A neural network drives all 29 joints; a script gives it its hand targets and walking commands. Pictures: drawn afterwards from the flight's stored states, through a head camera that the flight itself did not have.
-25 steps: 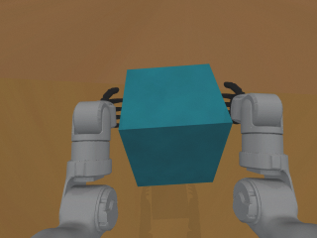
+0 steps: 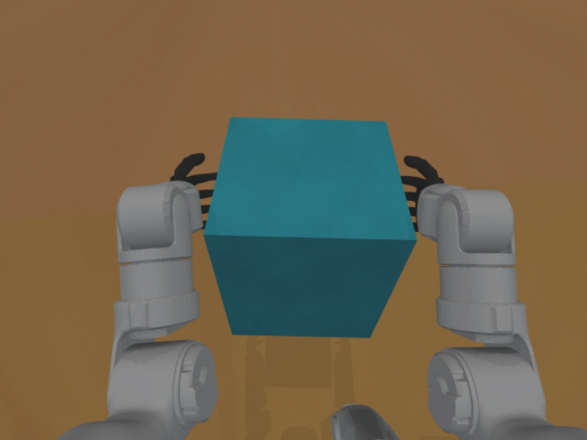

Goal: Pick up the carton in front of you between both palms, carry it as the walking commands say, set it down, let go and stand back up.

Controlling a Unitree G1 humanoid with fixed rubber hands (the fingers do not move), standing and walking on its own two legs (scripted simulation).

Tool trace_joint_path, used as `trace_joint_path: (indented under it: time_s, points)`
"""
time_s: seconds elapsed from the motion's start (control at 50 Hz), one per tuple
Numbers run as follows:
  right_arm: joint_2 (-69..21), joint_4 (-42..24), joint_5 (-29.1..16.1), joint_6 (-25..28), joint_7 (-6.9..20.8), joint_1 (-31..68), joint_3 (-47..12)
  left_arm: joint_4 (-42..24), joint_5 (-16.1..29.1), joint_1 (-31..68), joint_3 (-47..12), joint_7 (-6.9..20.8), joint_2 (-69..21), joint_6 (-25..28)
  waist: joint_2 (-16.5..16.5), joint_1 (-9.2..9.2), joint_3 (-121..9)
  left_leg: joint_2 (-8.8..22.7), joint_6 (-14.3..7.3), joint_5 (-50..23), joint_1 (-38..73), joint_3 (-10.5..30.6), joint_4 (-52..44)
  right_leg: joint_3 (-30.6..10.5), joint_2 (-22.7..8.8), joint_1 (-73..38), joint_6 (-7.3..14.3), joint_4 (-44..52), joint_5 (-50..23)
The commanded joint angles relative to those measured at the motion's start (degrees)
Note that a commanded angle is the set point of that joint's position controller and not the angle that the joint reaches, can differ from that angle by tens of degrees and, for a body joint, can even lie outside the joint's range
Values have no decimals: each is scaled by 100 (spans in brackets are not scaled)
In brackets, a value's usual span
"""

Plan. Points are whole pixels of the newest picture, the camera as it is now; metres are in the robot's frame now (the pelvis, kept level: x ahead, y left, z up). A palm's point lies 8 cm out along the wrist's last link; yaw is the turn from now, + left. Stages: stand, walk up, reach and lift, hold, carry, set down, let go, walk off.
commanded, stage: carry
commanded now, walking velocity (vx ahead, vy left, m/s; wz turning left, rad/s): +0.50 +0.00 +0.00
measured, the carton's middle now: (304, 234) +0.39 -0.03 +0.06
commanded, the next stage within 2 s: none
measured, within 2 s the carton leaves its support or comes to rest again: neither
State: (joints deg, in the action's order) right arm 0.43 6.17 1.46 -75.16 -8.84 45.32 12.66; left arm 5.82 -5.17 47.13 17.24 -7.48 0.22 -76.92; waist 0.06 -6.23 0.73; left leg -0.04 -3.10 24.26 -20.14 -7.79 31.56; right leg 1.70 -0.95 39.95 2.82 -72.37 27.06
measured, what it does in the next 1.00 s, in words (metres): climbs: right foot 0.04 m higher, then left foot 0.04 m higher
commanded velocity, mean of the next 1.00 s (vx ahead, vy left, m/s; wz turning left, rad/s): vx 0.50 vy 0.00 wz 0.00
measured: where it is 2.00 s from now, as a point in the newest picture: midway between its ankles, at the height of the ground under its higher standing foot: (266, 165)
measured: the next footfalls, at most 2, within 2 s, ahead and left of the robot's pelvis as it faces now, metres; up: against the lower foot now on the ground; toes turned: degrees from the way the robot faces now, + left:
right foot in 0.16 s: +0.29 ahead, -0.12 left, +0.04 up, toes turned -7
left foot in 0.56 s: +0.56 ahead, +0.09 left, +0.08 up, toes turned +8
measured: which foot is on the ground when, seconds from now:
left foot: down 0.00-0.18, up 0.20-0.54, down 0.56-0.98, up 1.00-1.00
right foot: up 0.00-0.14, down 0.16-0.58, up 0.60-0.94, down 0.96-1.00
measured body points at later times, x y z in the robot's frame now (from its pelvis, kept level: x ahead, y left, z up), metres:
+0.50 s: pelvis +0.32 -0.02 +0.04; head +0.35 -0.03 +0.49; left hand +0.70 +0.16 +0.21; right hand +0.73 -0.14 +0.22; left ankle +0.47 +0.10 -0.63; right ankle +0.25 -0.12 -0.69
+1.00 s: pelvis +0.65 -0.02 +0.08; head +0.66 -0.02 +0.53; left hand +1.03 +0.14 +0.25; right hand +1.04 -0.16 +0.25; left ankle +0.52 +0.09 -0.62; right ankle +0.76 -0.11 -0.62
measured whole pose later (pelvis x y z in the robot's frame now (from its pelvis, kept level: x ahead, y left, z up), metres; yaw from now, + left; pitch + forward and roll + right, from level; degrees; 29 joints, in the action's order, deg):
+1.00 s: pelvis +0.65 -0.02 +0.08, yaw +1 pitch +4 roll -2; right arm 2.2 7.4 1.6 -75.9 -7.1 47.7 14.9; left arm 7.5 -5.6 48.1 15.0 -6.5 -0.5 -75.7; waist -2.4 0.2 -3.8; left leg 4.5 0.1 31.0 -14.4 -3.5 47.0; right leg 10.1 0.2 34.4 4.5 -42.3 19.3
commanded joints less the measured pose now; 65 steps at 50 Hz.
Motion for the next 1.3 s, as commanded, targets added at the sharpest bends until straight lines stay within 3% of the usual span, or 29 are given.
trace_joint_path:
  time_s: [0.0,0.06,0.12,0.14,0.16,0.18,0.22,0.24,0.28,0.4,0.48,0.52,0.54,0.56,0.58,0.62,0.64,0.68,0.8,0.88,0.92,0.94,0.96,0.98,1.04,1.08,1.14,1.22,1.28]
  points:
    - [-6587,-1336,-3076,160,1538,5399,-3571,-665,2037,4086,-3245,1009,-5697,240,-533,235,-2921,1536,-1088,-1357,2712,1999,-1060,-22,-264,703,-40,1109,-90]
    - [-6301,-1068,-2900,62,1513,4995,-3505,-640,2000,3975,-3350,982,-5484,156,-829,279,-2773,1383,-824,-1862,2119,1222,-1142,495,-43,-412,-55,2667,-533]
    - [-6115,-523,-2672,-23,1532,4606,-3428,-194,2050,3788,-3412,1075,-5464,114,-564,837,-3110,1067,-322,-3751,1176,226,320,1463,658,-3180,161,3816,-1105]
    - [-5998,-364,-2561,-45,1540,4570,-3363,41,2134,3635,-3407,1123,-5510,119,-164,1153,-3602,871,-25,-3457,262,-1,1474,683,262,-4855,384,3791,-895]
    - [-6006,-239,-2456,-81,1553,4489,-3225,125,2169,3682,-3393,1172,-5413,145,1417,1121,-4126,251,326,-1491,-1367,112,3206,-2782,-1613,-5946,1186,4601,223]
    - [-5915,-164,-2331,-98,1565,4615,-3093,115,2270,3795,-3437,1215,-5645,164,1792,1258,-3713,-444,327,761,-2476,571,4288,-4320,-1851,-6025,1630,5429,-735]
    - [-5991,6,-2141,-71,1518,4469,-2918,-378,2683,4414,-3667,1325,-6027,147,291,1240,-3154,51,86,498,-3106,996,5365,-3164,-1827,-5577,1538,4620,-2492]
    - [-5983,-43,-2079,-47,1476,4465,-2808,-664,2918,4823,-3784,1378,-6197,186,-17,1169,-3043,182,33,267,-3104,983,5182,-2644,-1678,-5271,1300,4568,-2703]
    - [-5961,-186,-1940,-48,1364,4472,-2710,-1094,3310,5395,-3938,1435,-6507,203,208,982,-3060,282,-25,117,-2836,944,4636,-2003,-1459,-4921,960,4803,-1893]
    - [-5527,-221,-1536,-126,1101,4248,-2600,-901,3359,5203,-3748,1459,-6358,78,492,1030,-2674,447,83,-306,-2908,571,2840,-1146,-1385,-4709,1024,5350,-1800]
    - [-5589,323,-1506,-158,1197,4020,-2618,-112,3043,4706,-3568,1504,-6244,68,836,906,-2429,-78,-9,-468,-1217,-372,1070,-185,-1145,-4020,670,5205,-3063]
    - [-5770,654,-1606,-106,1294,3925,-2598,203,2914,4533,-3461,1525,-6285,85,677,318,-2906,-611,-181,-797,920,-907,342,595,-941,-3381,308,3681,-4834]
    - [-5847,790,-1711,-61,1343,3821,-2596,292,2809,4482,-3389,1530,-6277,109,270,-6,-3469,-179,-324,-578,2676,-141,345,670,-798,-2401,41,2505,-4077]
    - [-5842,716,-1784,19,1380,3993,-2620,259,2714,4513,-3280,1533,-6343,119,-1375,-7,-4072,1653,-1214,948,3843,3445,-531,472,-123,-769,-333,628,-1944]
    - [-6146,587,-1954,70,1422,4189,-2742,159,2645,4709,-3270,1516,-6262,147,-1698,-55,-3676,1886,-1559,102,3892,5092,-1385,-44,525,338,-309,-480,283]
    - [-6513,-254,-2465,127,1500,4999,-3115,-14,2472,4656,-3139,1388,-6189,192,-273,112,-3145,1867,-1400,-1605,3242,3837,-654,-412,19,866,-82,-1392,22]
    - [-6617,-650,-2620,135,1490,5176,-3304,-138,2371,4395,-3175,1300,-6170,190,-39,184,-3008,1755,-1206,-1893,2877,3338,-557,-429,-114,840,-31,-1229,-54]
    - [-6734,-1162,-2924,158,1485,5560,-3474,-409,2229,4287,-3125,1137,-5960,217,-269,352,-3133,1532,-915,-1178,2573,2661,-749,-392,-215,549,30,-629,-223]
    - [-6250,-1365,-2903,34,1483,5025,-3519,-890,1984,3970,-3365,909,-5473,143,-569,213,-2906,1477,-1073,-1269,2599,1786,-1121,68,-320,756,-78,1222,-412]
    - [-5931,-726,-2594,-82,1504,4490,-3404,-492,2008,3766,-3499,993,-5373,30,-894,299,-2669,1318,-731,-2426,2164,948,-1015,923,144,-540,6,2990,-641]
    - [-5899,-319,-2454,-98,1531,4295,-3320,-91,2072,3676,-3490,1088,-5474,41,-753,766,-2966,1104,-336,-4065,1500,231,269,1508,644,-2613,182,3816,-1129]
    - [-5876,-148,-2370,-101,1547,4236,-3263,145,2145,3562,-3459,1136,-5535,65,-421,1073,-3481,913,-33,-3988,625,-36,1345,914,377,-4360,388,3810,-1057]
    - [-5929,-78,-2300,-109,1564,4242,-3146,224,2168,3568,-3435,1182,-5504,113,1035,1124,-4028,376,323,-2079,-1104,56,3101,-2359,-1397,-5682,1138,4454,241]
    - [-5909,-37,-2209,-106,1582,4379,-3036,216,2261,3654,-3467,1220,-5719,162,1824,1265,-3630,-494,353,665,-2483,476,4252,-4247,-1827,-5931,1651,5385,-771]
    - [-6046,-22,-2015,-14,1480,4278,-2835,-623,2930,4664,-3842,1363,-6319,232,-22,1184,-3057,170,34,265,-3102,1030,5290,-2715,-1696,-5173,1353,4566,-2514]
    - [-5979,-238,-1877,18,1354,4303,-2763,-1101,3290,5215,-4026,1407,-6590,293,197,969,-3061,303,-32,105,-2822,995,4736,-2076,-1477,-4740,1004,4832,-1514]
    - [-5781,-508,-1712,36,1179,4288,-2750,-1358,3458,5319,-4004,1426,-6554,278,493,944,-2887,354,-14,9,-2952,737,4229,-1723,-1478,-4527,1089,5172,-1114]
    - [-5473,-521,-1593,-57,1077,4088,-2801,-1062,3297,4883,-3863,1392,-6228,151,546,1005,-2630,500,93,-408,-2495,529,2301,-915,-1333,-4275,975,5376,-1551]
    - [-5430,-168,-1603,-135,1144,3938,-2855,-542,3041,4499,-3740,1393,-6026,82,797,926,-2453,10,36,-464,-1241,-325,1048,-278,-1177,-3901,685,5280,-2399]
